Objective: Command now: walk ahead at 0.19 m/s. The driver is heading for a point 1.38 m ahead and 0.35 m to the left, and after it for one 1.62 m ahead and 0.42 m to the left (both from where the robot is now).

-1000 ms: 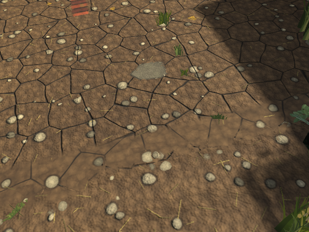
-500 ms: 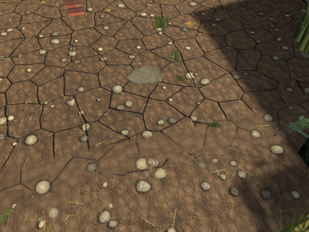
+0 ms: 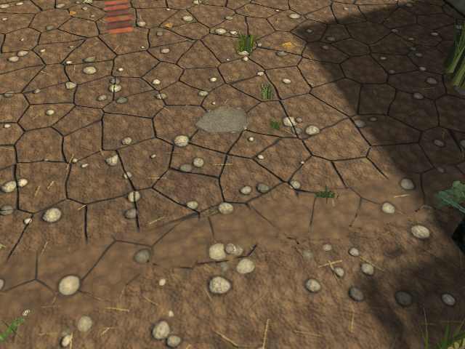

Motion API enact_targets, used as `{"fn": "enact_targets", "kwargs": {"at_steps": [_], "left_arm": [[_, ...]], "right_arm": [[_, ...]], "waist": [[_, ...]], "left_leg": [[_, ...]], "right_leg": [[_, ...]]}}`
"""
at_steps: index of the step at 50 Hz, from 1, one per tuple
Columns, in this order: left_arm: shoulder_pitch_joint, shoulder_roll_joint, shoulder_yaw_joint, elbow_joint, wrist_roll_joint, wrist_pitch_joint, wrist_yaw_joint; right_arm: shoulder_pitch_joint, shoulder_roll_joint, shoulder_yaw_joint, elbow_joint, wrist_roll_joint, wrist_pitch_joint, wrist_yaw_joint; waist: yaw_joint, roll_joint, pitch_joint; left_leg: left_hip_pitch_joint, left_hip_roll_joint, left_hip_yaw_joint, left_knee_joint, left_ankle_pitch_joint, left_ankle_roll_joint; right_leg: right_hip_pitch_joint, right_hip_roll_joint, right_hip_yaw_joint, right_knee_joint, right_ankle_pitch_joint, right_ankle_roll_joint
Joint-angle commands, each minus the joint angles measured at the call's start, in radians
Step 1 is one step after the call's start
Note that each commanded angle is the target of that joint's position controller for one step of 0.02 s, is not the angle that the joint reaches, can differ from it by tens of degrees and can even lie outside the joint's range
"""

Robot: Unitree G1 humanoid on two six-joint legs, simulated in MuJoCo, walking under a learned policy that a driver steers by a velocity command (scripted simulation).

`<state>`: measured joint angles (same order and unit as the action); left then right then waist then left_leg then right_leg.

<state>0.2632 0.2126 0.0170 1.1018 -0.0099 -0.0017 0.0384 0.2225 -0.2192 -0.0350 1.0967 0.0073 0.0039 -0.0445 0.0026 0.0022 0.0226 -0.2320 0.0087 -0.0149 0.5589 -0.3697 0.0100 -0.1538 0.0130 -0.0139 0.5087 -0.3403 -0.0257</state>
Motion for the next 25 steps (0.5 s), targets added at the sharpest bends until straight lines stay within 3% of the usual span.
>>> {"fn": "enact_targets", "kwargs": {"at_steps": [1,2,3,4,6,8,9,10,11,12,13,14,15,16,17,19,23,25], "left_arm": [[0.092,0.215,0.053,-0.023,-0.015,-0.025,0.004],[0.092,0.215,0.057,-0.028,-0.013,-0.037,0.003],[0.083,0.198,0.055,-0.040,-0.007,-0.047,0.000],[0.063,0.191,0.054,-0.051,-0.011,-0.057,-0.004],[0.020,0.181,0.054,-0.073,-0.027,-0.062,-0.009],[0.001,0.189,0.056,-0.085,-0.029,-0.051,-0.016],[-0.010,0.172,0.049,-0.094,-0.025,-0.053,-0.017],[-0.036,0.104,0.029,-0.112,-0.010,-0.060,-0.024],[-0.045,0.058,0.022,-0.158,-0.017,-0.079,-0.020],[-0.051,0.091,0.029,-0.163,-0.040,-0.095,-0.023],[-0.062,0.107,0.031,-0.167,-0.049,-0.106,-0.032],[-0.057,0.117,0.037,-0.158,-0.040,-0.112,-0.035],[-0.067,0.130,0.046,-0.158,-0.028,-0.114,-0.034],[-0.071,0.138,0.053,-0.156,-0.019,-0.111,-0.039],[-0.073,0.122,0.053,-0.155,-0.017,-0.105,-0.044],[-0.117,0.093,0.050,-0.171,-0.011,-0.094,-0.050],[-0.307,0.054,0.031,-0.248,-0.013,-0.090,-0.056],[-0.369,0.057,0.026,-0.270,-0.018,-0.091,-0.064]], "right_arm": [[-0.054,-0.062,-0.009,-0.066,0.008,-0.039,0.010],[-0.073,-0.065,-0.010,-0.078,0.013,-0.054,0.019],[-0.080,-0.075,-0.015,-0.086,0.021,-0.065,0.027],[-0.075,-0.073,-0.014,-0.093,0.028,-0.074,0.034],[-0.053,-0.080,-0.020,-0.089,0.030,-0.092,0.043],[0.107,-0.073,-0.034,-0.012,0.022,-0.095,0.045],[0.204,-0.082,-0.044,0.023,0.017,-0.089,0.045],[0.335,-0.146,-0.061,0.040,0.013,-0.089,0.039],[0.427,-0.234,-0.069,0.044,0.007,-0.101,0.052],[0.337,-0.183,-0.047,0.028,-0.003,-0.119,0.055],[0.246,-0.137,-0.032,-0.005,0.001,-0.131,0.058],[0.183,-0.120,-0.023,-0.028,0.001,-0.135,0.065],[0.149,-0.116,-0.017,-0.042,-0.002,-0.133,0.070],[0.156,-0.087,-0.008,-0.043,-0.007,-0.126,0.070],[0.187,-0.085,-0.005,-0.036,-0.010,-0.121,0.066],[0.241,-0.096,-0.004,-0.025,-0.011,-0.113,0.052],[0.257,-0.128,-0.007,-0.042,-0.013,-0.101,0.028],[0.289,-0.136,-0.011,-0.036,-0.007,-0.100,0.024]], "waist": [[0.037,-0.181,0.138],[0.040,-0.177,0.167],[0.033,-0.158,0.174],[0.020,-0.153,0.177],[-0.011,-0.121,0.139],[-0.074,-0.091,0.069],[-0.109,-0.047,0.041],[-0.156,0.164,-0.004],[-0.155,0.355,-0.041],[-0.100,0.209,0.021],[-0.067,0.127,0.084],[-0.043,0.081,0.095],[-0.028,0.064,0.100],[-0.024,0.068,0.089],[-0.028,0.094,0.079],[-0.036,0.078,0.075],[-0.068,0.066,0.107],[-0.082,0.077,0.121]], "left_leg": [[-0.210,-0.028,0.080,0.193,-0.101,0.027],[-0.260,0.013,0.042,0.279,-0.088,0.040],[-0.315,0.040,0.014,0.341,-0.136,0.053],[-0.349,0.070,-0.008,0.319,-0.163,0.066],[-0.220,0.062,0.031,0.113,-0.107,0.077],[0.122,-0.038,0.137,-0.047,0.108,0.048],[0.243,-0.036,0.106,-0.069,0.120,0.044],[0.359,0.153,-0.181,-0.207,0.015,0.103],[0.435,0.366,-0.649,-0.393,-0.128,0.251],[0.364,0.413,-0.707,-0.409,-0.226,0.281],[0.320,0.379,-0.589,-0.404,-0.217,0.248],[0.286,0.326,-0.462,-0.408,-0.114,0.209],[0.261,0.292,-0.369,-0.416,0.015,0.180],[0.244,0.247,-0.274,-0.420,0.140,0.153],[0.236,0.226,-0.214,-0.420,0.260,0.149],[0.253,0.204,-0.138,-0.419,0.429,0.157],[0.192,0.177,-0.060,-0.461,0.463,0.155],[0.191,0.183,-0.043,-0.481,0.442,0.158]], "right_leg": [[-0.097,-0.283,0.399,-0.348,-0.556,-0.187],[-0.108,-0.346,0.483,-0.385,-0.528,-0.225],[-0.081,-0.366,0.502,-0.390,-0.472,-0.233],[-0.048,-0.367,0.482,-0.377,-0.406,-0.219],[-0.053,-0.286,0.326,-0.332,-0.251,-0.155],[-0.204,-0.179,0.176,-0.218,-0.157,-0.120],[-0.270,-0.135,0.121,-0.102,-0.068,-0.098],[-0.389,-0.043,-0.001,0.248,-0.009,-0.034],[-0.594,0.059,0.000,0.532,-0.220,-0.011],[-0.670,-0.013,0.106,0.708,-0.204,-0.033],[-0.723,-0.064,0.122,0.746,-0.089,-0.061],[-0.706,-0.102,0.100,0.721,0.011,-0.069],[-0.683,-0.127,0.091,0.662,0.085,-0.067],[-0.635,-0.141,0.074,0.616,0.132,-0.062],[-0.601,-0.141,0.053,0.578,0.158,-0.049],[-0.614,-0.132,0.018,0.511,0.201,-0.018],[-0.561,-0.096,-0.023,0.223,0.339,0.012],[-0.516,-0.075,-0.043,0.132,0.385,0.009]]}}
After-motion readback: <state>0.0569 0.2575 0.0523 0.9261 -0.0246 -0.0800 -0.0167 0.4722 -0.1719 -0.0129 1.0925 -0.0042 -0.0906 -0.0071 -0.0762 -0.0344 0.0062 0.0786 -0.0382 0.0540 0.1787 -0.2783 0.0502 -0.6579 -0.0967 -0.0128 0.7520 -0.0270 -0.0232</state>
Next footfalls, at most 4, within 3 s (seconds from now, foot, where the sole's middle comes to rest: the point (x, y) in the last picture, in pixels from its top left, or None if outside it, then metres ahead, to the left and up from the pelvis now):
0.68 right None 0.46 -0.07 -0.77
1.20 left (188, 277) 0.76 0.17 -0.77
1.78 right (258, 201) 1.07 -0.06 -0.77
2.32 left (179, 157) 1.30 0.25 -0.77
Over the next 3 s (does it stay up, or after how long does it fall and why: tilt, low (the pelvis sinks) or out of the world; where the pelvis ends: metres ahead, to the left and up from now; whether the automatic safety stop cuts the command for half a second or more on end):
stays up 1.52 0.25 0.00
